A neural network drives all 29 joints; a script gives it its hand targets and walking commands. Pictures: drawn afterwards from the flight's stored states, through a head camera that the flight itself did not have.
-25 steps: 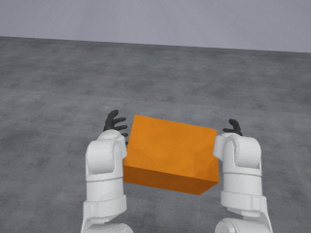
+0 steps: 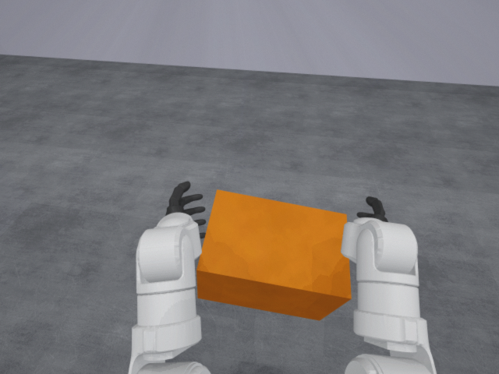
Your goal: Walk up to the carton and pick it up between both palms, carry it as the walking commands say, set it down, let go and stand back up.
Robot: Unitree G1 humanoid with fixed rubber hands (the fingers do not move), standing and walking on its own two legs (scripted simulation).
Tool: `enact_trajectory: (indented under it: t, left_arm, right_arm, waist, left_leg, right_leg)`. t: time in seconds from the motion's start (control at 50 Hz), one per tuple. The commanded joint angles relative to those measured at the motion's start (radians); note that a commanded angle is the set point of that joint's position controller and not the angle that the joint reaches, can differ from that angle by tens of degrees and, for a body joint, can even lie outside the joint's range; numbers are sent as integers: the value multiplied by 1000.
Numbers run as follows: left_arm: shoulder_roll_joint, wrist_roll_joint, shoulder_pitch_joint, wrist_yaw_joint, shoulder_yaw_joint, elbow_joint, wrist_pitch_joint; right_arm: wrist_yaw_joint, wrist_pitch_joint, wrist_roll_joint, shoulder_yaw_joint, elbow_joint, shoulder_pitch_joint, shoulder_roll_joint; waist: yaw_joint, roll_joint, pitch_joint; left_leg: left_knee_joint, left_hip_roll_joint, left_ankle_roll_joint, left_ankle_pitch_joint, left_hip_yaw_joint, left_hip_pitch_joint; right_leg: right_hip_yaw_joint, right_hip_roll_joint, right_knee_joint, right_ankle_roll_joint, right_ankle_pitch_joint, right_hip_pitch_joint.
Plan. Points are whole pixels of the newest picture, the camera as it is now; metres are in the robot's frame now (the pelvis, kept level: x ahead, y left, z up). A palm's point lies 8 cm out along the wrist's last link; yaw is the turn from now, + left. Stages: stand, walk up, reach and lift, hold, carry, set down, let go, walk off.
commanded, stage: carry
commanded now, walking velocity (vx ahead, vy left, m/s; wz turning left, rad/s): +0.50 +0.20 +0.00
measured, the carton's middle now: (270, 257) +0.34 +0.00 -0.01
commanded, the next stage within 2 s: none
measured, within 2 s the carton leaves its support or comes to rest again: neither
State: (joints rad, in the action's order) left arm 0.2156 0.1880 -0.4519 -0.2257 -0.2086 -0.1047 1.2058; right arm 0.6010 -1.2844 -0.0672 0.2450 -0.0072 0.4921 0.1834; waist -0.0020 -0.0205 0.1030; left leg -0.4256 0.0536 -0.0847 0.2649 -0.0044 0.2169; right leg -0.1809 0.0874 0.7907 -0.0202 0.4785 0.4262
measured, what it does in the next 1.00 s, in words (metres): walks ahead: right foot, then left foot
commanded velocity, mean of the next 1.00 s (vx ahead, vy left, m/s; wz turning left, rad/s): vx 0.50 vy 0.20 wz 0.00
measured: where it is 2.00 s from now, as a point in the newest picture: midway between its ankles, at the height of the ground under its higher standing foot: (194, 247)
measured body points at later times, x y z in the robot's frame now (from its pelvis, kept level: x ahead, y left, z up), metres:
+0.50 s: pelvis +0.21 +0.08 -0.01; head +0.20 +0.09 +0.44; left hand +0.52 +0.24 +0.09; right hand +0.52 -0.06 +0.08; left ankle +0.24 +0.19 -0.74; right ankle +0.11 -0.05 -0.65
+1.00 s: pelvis +0.46 +0.18 -0.02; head +0.47 +0.20 +0.43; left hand +0.77 +0.34 +0.07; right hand +0.79 +0.04 +0.08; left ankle +0.49 +0.27 -0.75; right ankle +0.38 -0.02 -0.72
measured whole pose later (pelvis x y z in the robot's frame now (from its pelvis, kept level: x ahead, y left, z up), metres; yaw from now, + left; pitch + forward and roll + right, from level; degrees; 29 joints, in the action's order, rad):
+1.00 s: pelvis +0.46 +0.18 -0.02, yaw +3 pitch +3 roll -1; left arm 0.21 0.19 -0.45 -0.22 -0.21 -0.12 1.19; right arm 0.62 -1.26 -0.06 0.24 0.02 0.51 0.19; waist 0.00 0.02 0.04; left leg -0.59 0.01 -0.03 0.21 0.06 0.41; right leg -0.11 0.21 0.76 -0.09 0.39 0.27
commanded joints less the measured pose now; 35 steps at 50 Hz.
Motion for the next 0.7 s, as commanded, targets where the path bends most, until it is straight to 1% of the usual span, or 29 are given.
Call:
enact_trajectory:
  t: [0.0, 0.02, 0.04, 0.06, 0.08, 0.1, 0.12, 0.14, 0.18, 0.2, 0.26, 0.28, 0.3, 0.32, 0.34, 0.36, 0.38, 0.4, 0.42, 0.44, 0.46, 0.48, 0.52, 0.56, 0.6, 0.62, 0.64, 0.66, 0.68]
  left_arm:
    - [969, -470, -539, 411, 591, 22, 55]
    - [950, -464, -518, 407, 599, 18, 57]
    - [962, -457, -476, 404, 565, 19, 55]
    - [986, -486, -493, 413, 579, -2, 45]
    - [991, -470, -424, 412, 562, 13, 46]
    - [970, -439, -420, 411, 522, 58, 49]
    - [979, -439, -471, 412, 528, 28, 45]
    - [984, -453, -478, 419, 538, 29, 47]
    - [998, -439, -477, 419, 522, 50, 44]
    - [970, -442, -431, 425, 519, 69, 42]
    - [987, -483, -500, 415, 575, -29, 40]
    - [952, -448, -460, 413, 546, -18, 31]
    - [1002, -449, -407, 425, 537, 91, 48]
    - [967, -442, -457, 416, 555, 36, 51]
    - [962, -445, -469, 424, 572, 37, 54]
    - [921, -433, -429, 418, 576, 50, 50]
    - [917, -436, -488, 422, 578, 23, 47]
    - [951, -448, -551, 428, 557, 65, 56]
    - [984, -478, -591, 435, 575, 44, 57]
    - [966, -457, -495, 433, 559, 75, 50]
    - [997, -476, -551, 433, 567, 70, 46]
    - [995, -481, -519, 432, 568, 76, 48]
    - [987, -479, -540, 424, 573, 5, 47]
    - [981, -481, -518, 417, 584, 45, 48]
    - [964, -466, -514, 413, 571, 46, 50]
    - [979, -463, -526, 414, 564, 42, 47]
    - [961, -474, -513, 411, 567, -2, 37]
    - [975, -475, -480, 414, 558, 20, 39]
    - [979, -473, -433, 414, 563, 23, 32]
  right_arm:
    - [-814, -2, 403, -515, 117, 695, 886]
    - [-815, 9, 397, -505, 110, 658, 876]
    - [-818, 10, 440, -541, 173, 729, 899]
    - [-810, 23, 435, -559, 198, 764, 902]
    - [-810, 18, 442, -585, 246, 777, 898]
    - [-805, 1, 420, -568, 116, 680, 944]
    - [-804, 11, 416, -556, 130, 720, 920]
    - [-813, 7, 409, -545, 102, 675, 916]
    - [-816, 17, 443, -572, 159, 775, 931]
    - [-808, 25, 435, -572, 156, 746, 915]
    - [-801, 25, 433, -567, 174, 719, 934]
    - [-806, 24, 456, -587, 185, 754, 941]
    - [-809, 31, 446, -576, 229, 800, 906]
    - [-802, 19, 435, -548, 127, 713, 919]
    - [-805, 20, 419, -531, 91, 684, 912]
    - [-803, 26, 420, -523, 88, 661, 885]
    - [-815, 18, 427, -529, 55, 684, 901]
    - [-812, 18, 415, -498, 26, 713, 920]
    - [-805, 18, 411, -526, 56, 733, 955]
    - [-807, 18, 422, -557, 83, 703, 940]
    - [-810, 27, 428, -544, 85, 714, 944]
    - [-804, 27, 412, -532, 73, 680, 941]
    - [-795, 22, 422, -555, 128, 721, 972]
    - [-794, 23, 395, -510, 115, 692, 892]
    - [-800, 19, 389, -491, 118, 699, 859]
    - [-811, 17, 394, -487, 97, 694, 884]
    - [-806, 25, 403, -528, 135, 701, 886]
    - [-803, 25, 397, -514, 135, 708, 880]
    - [-807, 28, 429, -561, 203, 755, 887]
  waist:
    - [2, -121, 230]
    - [-2, -139, 288]
    - [-26, -44, 339]
    - [-58, 52, 446]
    - [-66, 265, 440]
    - [-65, 360, 326]
    - [-62, 204, 336]
    - [-60, 165, 287]
    - [-48, 146, 213]
    - [-44, 237, 204]
    - [-34, 224, 257]
    - [-27, 314, 240]
    - [-19, 283, 211]
    - [-10, 151, 251]
    - [-5, 89, 296]
    - [24, -15, 338]
    - [19, -230, 310]
    - [12, -292, 225]
    - [20, -215, 229]
    - [20, -186, 205]
    - [8, -135, 202]
    - [7, -160, 247]
    - [1, -64, 248]
    - [-7, -188, 243]
    - [-14, -153, 277]
    - [-20, -179, 237]
    - [-37, 7, 333]
    - [-62, 152, 375]
    - [-52, 380, 329]
  left_leg:
    - [182, -232, -96, -97, -123, -269]
    - [120, -211, -85, -151, -112, -251]
    - [-25, -165, -51, -288, -33, -101]
    - [-239, -92, 13, -313, 51, 69]
    - [-464, -29, 95, -141, 117, 301]
    - [-586, 36, 146, 239, -2, 642]
    - [-609, -47, 123, 296, -113, 645]
    - [-567, -97, 133, 274, -104, 646]
    - [-375, -136, 138, 287, -59, 543]
    - [-338, -117, 129, 243, 6, 523]
    - [-204, -78, 107, 21, 106, 367]
    - [-103, -95, 100, -28, 121, 239]
    - [-69, -43, 102, -113, 201, 110]
    - [-67, 15, 84, -52, 237, -40]
    - [-26, 41, 67, -11, 270, -173]
    - [76, -126, 25, 96, 41, -324]
    - [172, -348, -98, 96, -353, -393]
    - [272, -438, -191, 7, -585, -380]
    - [165, -431, -203, -114, -467, -392]
    - [125, -405, -169, -268, -384, -448]
    - [142, -359, -128, -225, -278, -360]
    - [128, -318, -109, -251, -217, -417]
    - [155, -329, -118, -143, -174, -360]
    - [149, -301, -108, -13, -120, -284]
    - [116, -260, -94, -4, -66, -206]
    - [74, -210, -50, 16, 27, -86]
    - [-145, -155, -18, -142, 94, -10]
    - [-357, -94, 40, -189, 144, 195]
    - [-523, 27, 81, 219, 114, 450]
  right_leg:
    - [-20, -48, -181, -44, -107, 37]
    - [-28, -64, -260, -25, -180, -62]
    - [-19, -59, -380, -4, -299, -333]
    - [109, 48, -438, 28, -317, -653]
    - [406, 323, -462, 92, -356, -822]
    - [620, 415, -456, 213, -606, -941]
    - [648, 471, -422, 247, -596, -934]
    - [546, 450, -418, 229, -598, -869]
    - [396, 395, -472, 173, -376, -661]
    - [354, 389, -499, 153, -394, -625]
    - [182, 323, -477, 82, -448, -572]
    - [109, 306, -474, 46, -357, -461]
    - [55, 275, -458, 20, -275, -371]
    - [26, 236, -312, 23, -357, -328]
    - [-35, 182, -174, -7, -449, -283]
    - [-60, 109, 67, -50, -328, -107]
    - [-74, -32, 299, -124, -90, 112]
    - [42, -84, 482, -98, 133, 289]
    - [134, 4, 539, -39, 118, 321]
    - [118, -5, 558, -48, 84, 439]
    - [173, 61, 467, -46, 5, 355]
    - [150, 43, 362, -57, -11, 366]
    - [97, 30, 101, -55, 42, 246]
    - [70, 18, -107, -53, -3, 128]
    - [-5, -34, -240, -44, -134, -68]
    - [-83, -60, -298, -45, -257, -211]
    - [-37, -44, -397, -24, -259, -458]
    - [184, 127, -448, 16, -181, -668]
    - [613, 398, -568, 95, -100, -717]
